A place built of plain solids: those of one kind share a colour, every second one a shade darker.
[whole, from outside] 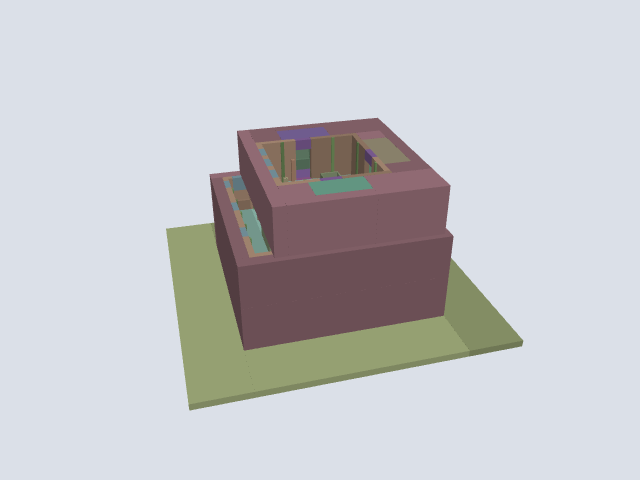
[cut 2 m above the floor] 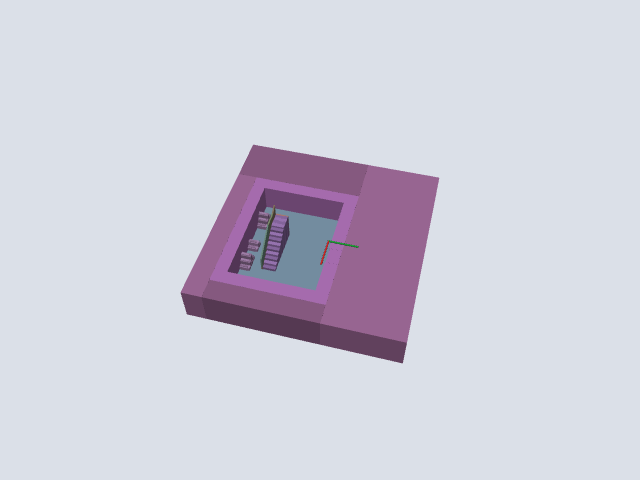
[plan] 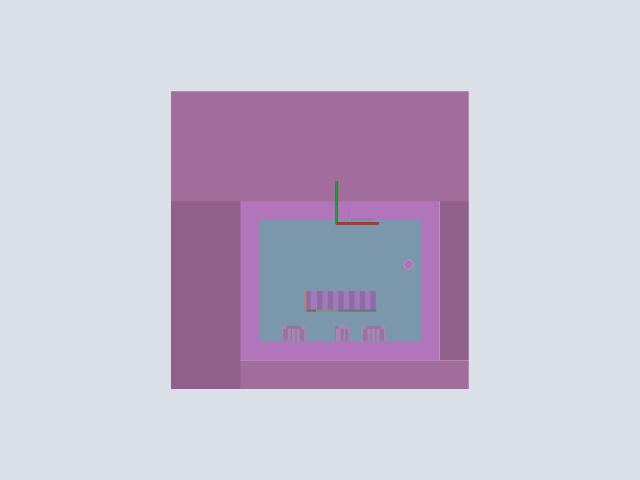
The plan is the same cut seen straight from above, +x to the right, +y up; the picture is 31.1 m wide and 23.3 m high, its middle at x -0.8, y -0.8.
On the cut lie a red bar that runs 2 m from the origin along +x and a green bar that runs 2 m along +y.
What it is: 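The timber main towers of Japanese castles, from general knowledge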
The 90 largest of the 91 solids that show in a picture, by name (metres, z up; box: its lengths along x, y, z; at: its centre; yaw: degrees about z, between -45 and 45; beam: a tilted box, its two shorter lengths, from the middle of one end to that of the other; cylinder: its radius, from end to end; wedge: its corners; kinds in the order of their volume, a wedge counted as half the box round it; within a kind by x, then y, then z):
{
 "wall_fill_storey_1": {"box": [0.9, 12.66, 3.65], "at": [-7.59, -0.81, 1.52]},
 "wall_fill_storey_2": {"box": [0.9, 12.66, 3.2], "at": [-7.59, -0.81, 4.95]},
 "wall_fill_storey_3": {"box": [0.9, 13.62, 3.57], "at": [-5.2, -0.81, 8.33]},
 "wall_fill_storey_4": {"box": [2.04, 2.87, 3.57], "at": [-3.72, -6.18, 8.33]},
 "wall_fill_storey_5": {"box": [2.04, 2.87, 3.57], "at": [-3.72, 4.57, 8.33]},
 "wall_fill_storey_6": {"box": [14.46, 0.9, 3.65], "at": [-0.81, -7.59, 1.52]},
 "wall_fill_storey_7": {"box": [14.46, 0.9, 3.2], "at": [-0.81, -7.59, 4.95]},
 "wall_fill_storey_8": {"box": [3.8, 0.9, 3.57], "at": [-0.81, -7.17, 8.33]},
 "wall_fill_storey_9": {"box": [3.8, 0.9, 3.57], "at": [-0.81, 5.55, 8.33]},
 "wall_fill_storey_10": {"box": [14.46, 0.9, 3.2], "at": [-0.81, 5.97, 4.95]},
 "wall_fill_storey_11": {"box": [4.91, 2.87, 3.57], "at": [3.55, -6.18, 8.33]},
 "wall_fill_storey_12": {"box": [4.91, 2.87, 3.57], "at": [3.55, 4.57, 8.33]},
 "wall_fill_storey_13": {"box": [1.97, 1.55, 3.57], "at": [4.12, -3.97, 8.33]},
 "wall_fill_storey_14": {"box": [1.97, 1.55, 3.57], "at": [4.12, 2.36, 8.33]},
 "wall_fill_storey_15": {"box": [0.9, 7.88, 3.57], "at": [5.55, -0.81, 8.33]},
 "wall_fill_base_1": {"box": [3.38, 9.12, 3.09], "at": [-6.35, -3.48, -1.85]},
 "wall_fill_base_2": {"box": [14.46, 5.35, 3.09], "at": [-0.81, 3.75, -1.85]},
 "wall_fill_base_3": {"box": [11.09, 1.41, 3.09], "at": [0.88, -7.33, -1.85]},
 "wall_fill_base_4": {"box": [1.41, 7.71, 3.09], "at": [5.72, -2.78, -1.85]},
 "ground_garden_1": {"box": [4.0, 22.46, 0.5], "at": [-10.04, -0.81, -0.27]},
 "ground_garden_2": {"box": [14.46, 4.0, 0.5], "at": [-0.81, -10.04, -0.27]},
 "ground_garden_3": {"box": [4.0, 22.46, 0.5], "at": [8.42, -0.81, -0.27]},
 "wall_base_1": {"box": [0.9, 7.71, 2.74], "at": [-4.21, -2.78, -1.67]},
 "wall_base_2": {"box": [5.23, 0.9, 2.74], "at": [-2.05, 0.63, -1.67]},
 "wall_base_3": {"box": [9.68, 0.9, 2.74], "at": [0.18, -6.18, -1.67]},
 "wall_base_4": {"box": [1.2, 0.86, 2.1], "at": [1.16, 0.65, -1.84]},
 "wall_base_5": {"box": [3.26, 0.9, 2.74], "at": [3.39, 0.63, -1.67]},
 "wall_base_6": {"box": [0.9, 7.71, 2.74], "at": [4.57, -2.78, -1.67]},
 "wall_storey_1": {"box": [0.42, 2.73, 3.2], "at": [-6.93, -5.77, 4.95]},
 "wall_storey_2": {"box": [0.42, 2.64, 3.2], "at": [-6.93, -1.79, 4.95]},
 "wall_storey_3": {"box": [0.42, 2.64, 3.2], "at": [-6.93, 2.15, 4.95]},
 "wall_storey_4": {"box": [0.76, 0.42, 3.2], "at": [-6.76, 5.31, 4.95]},
 "wall_storey_5": {"box": [2.73, 0.42, 3.2], "at": [-5.77, -6.93, 4.95]},
 "wall_storey_6": {"box": [1.3, 0.42, 1.15], "at": [-5.73, 5.31, 3.92]},
 "wall_storey_7": {"box": [1.3, 0.2, 0.95], "at": [-5.73, 5.42, 4.97]},
 "wall_storey_8": {"box": [0.42, 1.32, 3.57], "at": [-4.54, 2.47, 8.33]},
 "wall_storey_9": {"box": [2.91, 0.42, 3.57], "at": [-3.29, -4.54, 8.33]},
 "wall_storey_10": {"box": [3.01, 0.42, 3.57], "at": [-3.24, 2.92, 8.33]},
 "wall_storey_11": {"box": [3.67, 0.42, 3.57], "at": [1.3, 2.92, 8.33]},
 "wall_storey_12": {"box": [3.47, 0.42, 3.57], "at": [1.4, -4.54, 8.33]},
 "wall_storey_13": {"box": [0.42, 2.92, 3.57], "at": [2.92, -3.29, 8.33]},
 "wall_storey_14": {"box": [0.42, 3.46, 3.57], "at": [2.92, 1.4, 8.33]},
 "floor_base_1": {"box": [7.88, 5.91, 0.55], "at": [0.18, -2.78, -3.17]},
 "wall_fill_over_gable3e_1": {"box": [2.01, 4.78, 0.82], "at": [4.1, -0.81, 9.71]},
 "floor_storey_1": {"box": [1.71, 11.82, 0.3], "at": [-5.87, -0.81, 3.5]},
 "floor_storey_2": {"box": [1.1, 4.47, 0.3], "at": [-4.46, 2.87, 3.5]},
 "wall_fill_over_gable3n_1": {"box": [3.8, 2.01, 0.82], "at": [-0.81, 4.1, 9.71]},
 "wall_fill_over_gable3s_1": {"box": [3.8, 2.01, 0.82], "at": [-0.81, -5.71, 9.71]},
 "step_1": {"box": [0.32, 0.9, 2.73], "at": [-1.36, -3.73, -1.57]},
 "step_2": {"box": [0.32, 0.9, 2.53], "at": [-1.1, -3.73, -1.68]},
 "step_3": {"box": [0.32, 0.9, 2.32], "at": [-0.84, -3.73, -1.78]},
 "step_4": {"box": [0.32, 0.9, 2.12], "at": [-0.58, -3.73, -1.88]},
 "step_5": {"box": [0.32, 0.9, 1.91], "at": [-0.32, -3.73, -1.99]},
 "step_6": {"box": [0.32, 0.9, 1.7], "at": [-0.06, -3.73, -2.09]},
 "step_7": {"box": [0.32, 0.9, 1.5], "at": [0.19, -3.73, -2.19]},
 "step_8": {"box": [0.32, 0.9, 1.29], "at": [0.45, -3.73, -2.3]},
 "step_9": {"box": [0.32, 0.9, 1.08], "at": [0.71, -3.73, -2.4]},
 "step_10": {"box": [0.32, 0.9, 0.88], "at": [0.97, -3.73, -2.5]},
 "step_11": {"box": [0.32, 0.9, 0.67], "at": [1.23, -3.73, -2.61]},
 "step_12": {"box": [0.32, 0.9, 0.46], "at": [1.49, -3.73, -2.71]},
 "step_13": {"box": [0.32, 0.9, 0.26], "at": [1.75, -3.73, -2.81]},
 "wall_head_storey_1": {"box": [0.42, 1.3, 1.1], "at": [-6.93, -3.76, 6.0]},
 "wall_head_storey_2": {"box": [0.42, 1.3, 1.1], "at": [-6.93, 0.18, 6.0]},
 "wall_head_storey_3": {"box": [1.3, 0.42, 1.1], "at": [-5.73, 5.31, 6.0]},
 "wall_head_storey_4": {"box": [0.42, 1.3, 1.47], "at": [-4.54, -2.78, 9.38]},
 "wall_head_storey_5": {"box": [0.42, 1.3, 1.47], "at": [-4.54, -0.81, 9.38]},
 "floor_gable3n_1": {"box": [2.96, 1.55, 0.3], "at": [-0.81, 3.91, 6.7]},
 "wall_over_storey_1": {"box": [1.2, 0.42, 0.77], "at": [-1.13, 2.92, 9.73]},
 "wall_over_storey_2": {"box": [1.5, 0.42, 0.77], "at": [-1.08, -4.54, 9.73]},
 "wall_over_storey_3": {"box": [0.42, 1.5, 0.77], "at": [2.92, -1.08, 9.73]},
 "wall_gable3n_1": {"box": [1.3, 0.42, 1.15], "at": [-0.81, 4.89, 7.13]},
 "wall_gable3n_2": {"box": [1.3, 0.2, 0.95], "at": [-0.81, 5.0, 8.18]},
 "wall_1": {"wedge": [[-1.46, -4.28, -2.94], [-1.46, -4.28, 0.07], [-1.46, -4.18, -2.94], [-1.46, -4.18, 0.07], [1.94, -4.28, -2.94], [1.94, -4.28, -2.63], [1.94, -4.18, -2.94], [1.94, -4.18, -2.63]]},
 "bale_1": {"box": [0.3, 0.71, 0.3], "at": [-2.08, -5.32, -1.93]},
 "bale_2": {"box": [0.3, 0.71, 0.3], "at": [-1.86, -5.31, -2.3]},
 "bale_3": {"box": [0.3, 0.71, 0.27], "at": [-1.64, -5.34, -2.66]},
 "bale_4": {"box": [0.3, 0.71, 0.3], "at": [0.28, -5.31, -2.3]},
 "bale_5": {"box": [0.3, 0.71, 0.27], "at": [0.49, -5.34, -2.66]},
 "bale_6": {"box": [0.3, 0.71, 0.3], "at": [1.8, -5.31, -1.93]},
 "bale_7": {"box": [0.3, 0.71, 0.3], "at": [2.01, -5.32, -2.3]},
 "bale_8": {"box": [0.3, 0.71, 0.27], "at": [2.23, -5.33, -2.66]},
 "rail_1": {"box": [0.1, 3.12, 0.92], "at": [-4.96, -0.92, 4.11]},
 "rail_2": {"wedge": [[-0.99, -4.28, -0.3], [-0.99, -4.28, -0.3], [-0.99, -4.18, -0.3], [-0.99, -4.18, -0.3], [0.08, -4.28, -1.16], [0.08, -4.28, -0.3], [0.08, -4.18, -1.16], [0.08, -4.18, -0.3]]},
 "rail_3": {"box": [1.2, 0.1, 0.9], "at": [0.57, 1.56, 7.3]},
 "post_wall_storey_1": {"box": [0.24, 0.12, 3.27], "at": [-2.78, 2.65, 8.48]},
 "post_wall_storey_2": {"box": [0.24, 0.12, 3.27], "at": [1.16, 2.65, 8.48]},
 "post_wall_storey_3": {"box": [0.12, 0.24, 3.27], "at": [2.65, 1.16, 8.48]},
 "rail_f1Lab_1": {"wedge": [[0.08, -4.28, -1.16], [0.08, -4.28, -0.3], [0.08, -4.18, -1.16], [0.08, -4.18, -0.3], [1.94, -4.28, -2.64], [1.94, -4.28, -1.78], [1.94, -4.18, -2.64], [1.94, -4.18, -1.78]]},
 "post_storey_1": {"box": [0.24, 0.24, 3.27], "at": [-2.78, -0.81, 8.48]},
 "jar_1": {"cylinder": 0.25, "from": [3.49, -1.99, -2.6], "to": [3.49, -1.99, -2.34]}
}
